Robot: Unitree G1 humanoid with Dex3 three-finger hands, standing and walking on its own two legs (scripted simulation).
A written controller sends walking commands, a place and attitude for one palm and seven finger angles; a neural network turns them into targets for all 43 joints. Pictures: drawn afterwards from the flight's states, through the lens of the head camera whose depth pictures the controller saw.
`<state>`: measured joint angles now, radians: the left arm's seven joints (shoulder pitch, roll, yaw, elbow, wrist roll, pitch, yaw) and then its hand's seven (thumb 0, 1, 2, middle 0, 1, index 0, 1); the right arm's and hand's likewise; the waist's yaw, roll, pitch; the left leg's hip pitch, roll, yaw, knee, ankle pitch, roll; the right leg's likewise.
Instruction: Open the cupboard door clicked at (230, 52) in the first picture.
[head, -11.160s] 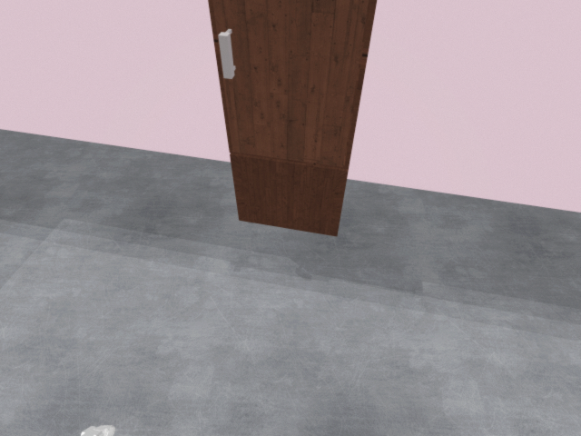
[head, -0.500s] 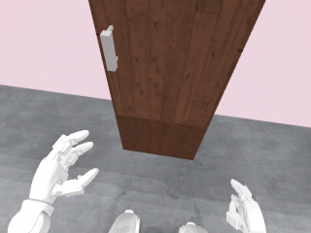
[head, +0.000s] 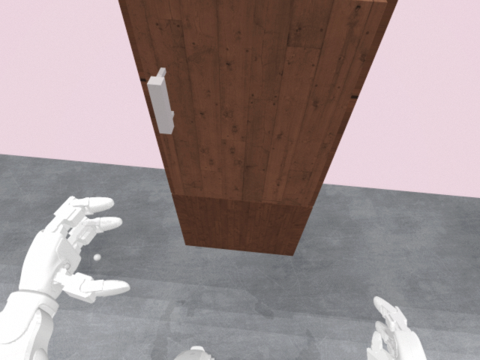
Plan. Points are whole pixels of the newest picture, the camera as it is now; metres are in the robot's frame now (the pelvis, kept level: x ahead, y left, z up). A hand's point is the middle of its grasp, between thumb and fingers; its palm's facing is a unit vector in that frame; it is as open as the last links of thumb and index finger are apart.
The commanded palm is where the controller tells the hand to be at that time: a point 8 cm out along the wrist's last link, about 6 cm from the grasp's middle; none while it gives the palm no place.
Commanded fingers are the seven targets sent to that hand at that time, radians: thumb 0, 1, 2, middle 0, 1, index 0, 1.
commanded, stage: raise the hand with hooked fingers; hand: left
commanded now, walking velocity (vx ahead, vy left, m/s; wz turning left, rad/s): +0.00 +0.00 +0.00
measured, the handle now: (164, 100) +0.59 +0.20 +0.09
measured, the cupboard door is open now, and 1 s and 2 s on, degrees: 0 0 0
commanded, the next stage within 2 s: move the hooked fingers beside the handle in 0.98 s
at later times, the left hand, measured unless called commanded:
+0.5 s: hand (71, 213) +0.30 +0.26 +0.11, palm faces -0.02 -1.00 -0.04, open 14.0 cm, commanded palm +0.27 +0.31 +0.11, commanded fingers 0.00 -0.50 0.30 -0.30 -1.20 -0.30 -1.20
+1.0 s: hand (75, 215) +0.29 +0.26 +0.11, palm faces -0.03 -1.00 -0.02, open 14.0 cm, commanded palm +0.27 +0.31 +0.11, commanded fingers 0.00 -0.50 0.30 -0.30 -1.20 -0.30 -1.20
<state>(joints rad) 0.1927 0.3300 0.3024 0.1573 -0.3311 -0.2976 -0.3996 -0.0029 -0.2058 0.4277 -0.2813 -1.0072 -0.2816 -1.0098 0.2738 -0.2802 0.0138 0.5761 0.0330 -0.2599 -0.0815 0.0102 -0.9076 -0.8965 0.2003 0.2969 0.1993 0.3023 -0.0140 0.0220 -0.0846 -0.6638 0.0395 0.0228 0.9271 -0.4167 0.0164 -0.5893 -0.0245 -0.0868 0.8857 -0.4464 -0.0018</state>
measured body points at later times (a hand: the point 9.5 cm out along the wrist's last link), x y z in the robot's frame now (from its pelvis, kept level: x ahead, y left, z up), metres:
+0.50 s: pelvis +0.01 -0.01 +0.02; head +0.04 -0.01 +0.47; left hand +0.29 +0.32 +0.12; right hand +0.16 -0.26 -0.06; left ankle +0.03 +0.11 -0.69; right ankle +0.00 -0.12 -0.69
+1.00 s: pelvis +0.00 -0.01 +0.02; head +0.03 -0.01 +0.47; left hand +0.29 +0.31 +0.11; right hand +0.15 -0.26 -0.06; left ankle +0.03 +0.11 -0.69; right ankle +0.00 -0.12 -0.69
